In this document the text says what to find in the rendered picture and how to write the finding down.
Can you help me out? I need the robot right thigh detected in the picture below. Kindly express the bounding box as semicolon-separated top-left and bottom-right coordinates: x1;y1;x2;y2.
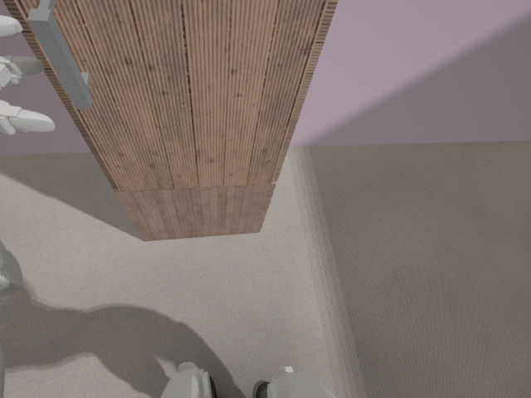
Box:
267;372;336;398

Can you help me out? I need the left robot shin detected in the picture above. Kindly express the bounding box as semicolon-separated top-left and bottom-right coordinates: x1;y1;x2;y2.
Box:
178;362;200;372

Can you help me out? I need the cupboard door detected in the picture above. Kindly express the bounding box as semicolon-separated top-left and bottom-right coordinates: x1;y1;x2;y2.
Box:
13;0;329;192

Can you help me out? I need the left robot hand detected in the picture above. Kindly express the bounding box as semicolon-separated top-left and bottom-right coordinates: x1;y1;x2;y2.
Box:
0;15;56;135

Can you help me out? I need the handle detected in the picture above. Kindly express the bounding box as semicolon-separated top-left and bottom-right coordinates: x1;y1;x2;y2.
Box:
27;0;92;109

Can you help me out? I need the left robot upper arm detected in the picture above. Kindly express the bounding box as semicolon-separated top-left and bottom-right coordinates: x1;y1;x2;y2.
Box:
0;240;22;398

